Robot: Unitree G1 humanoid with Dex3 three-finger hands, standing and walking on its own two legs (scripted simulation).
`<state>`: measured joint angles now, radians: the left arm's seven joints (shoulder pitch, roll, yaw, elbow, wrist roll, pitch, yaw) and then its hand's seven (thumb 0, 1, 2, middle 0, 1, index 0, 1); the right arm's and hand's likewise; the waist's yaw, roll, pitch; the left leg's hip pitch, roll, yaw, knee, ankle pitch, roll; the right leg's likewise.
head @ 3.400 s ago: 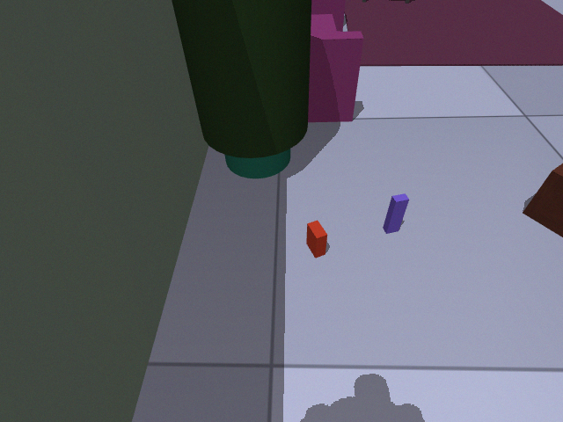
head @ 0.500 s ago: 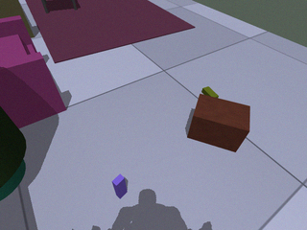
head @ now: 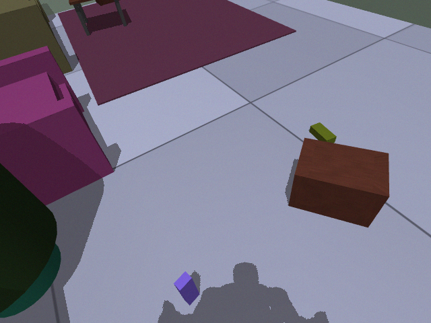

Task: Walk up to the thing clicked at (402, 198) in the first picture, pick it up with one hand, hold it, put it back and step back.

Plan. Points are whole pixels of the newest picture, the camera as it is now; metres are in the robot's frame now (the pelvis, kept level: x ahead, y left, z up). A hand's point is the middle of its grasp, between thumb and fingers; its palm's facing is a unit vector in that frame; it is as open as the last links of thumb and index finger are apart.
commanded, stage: walk up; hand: left
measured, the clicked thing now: (187, 289) +0.39 +0.22 -0.66
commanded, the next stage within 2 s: none
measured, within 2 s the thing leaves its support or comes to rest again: neither
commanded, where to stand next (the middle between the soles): +0.07 +0.02 m, yaw +3 degrees
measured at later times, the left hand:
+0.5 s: hand out of the picture +0.04 +0.29 -0.15, palm faces +0.01 -0.93 -0.37, open 7.4 cm
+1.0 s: hand out of the picture +0.11 +0.27 -0.14, palm faces +0.01 -0.94 -0.34, open 7.4 cm
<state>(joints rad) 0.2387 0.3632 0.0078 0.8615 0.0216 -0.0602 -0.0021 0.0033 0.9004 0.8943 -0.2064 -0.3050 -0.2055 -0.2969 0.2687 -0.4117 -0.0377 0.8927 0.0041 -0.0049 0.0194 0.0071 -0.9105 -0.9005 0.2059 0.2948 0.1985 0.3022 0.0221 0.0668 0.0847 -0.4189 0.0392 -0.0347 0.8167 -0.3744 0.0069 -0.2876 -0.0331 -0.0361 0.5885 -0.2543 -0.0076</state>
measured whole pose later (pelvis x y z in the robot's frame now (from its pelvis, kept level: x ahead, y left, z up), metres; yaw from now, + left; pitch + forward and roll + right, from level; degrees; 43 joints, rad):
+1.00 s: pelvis +0.03 +0.02 +0.02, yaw +2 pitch -2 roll +0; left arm 0.07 0.35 0.00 1.14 0.01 -0.02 0.00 0.00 0.90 0.89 -0.20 -0.30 -0.20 -0.30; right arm 0.08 -0.36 -0.01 1.15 0.00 -0.01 0.01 0.01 -0.91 -0.90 0.21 0.29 0.20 0.30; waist -0.01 0.00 0.05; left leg -0.20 0.02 -0.01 0.37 -0.13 -0.01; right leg -0.06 -0.02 -0.02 0.34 -0.24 0.02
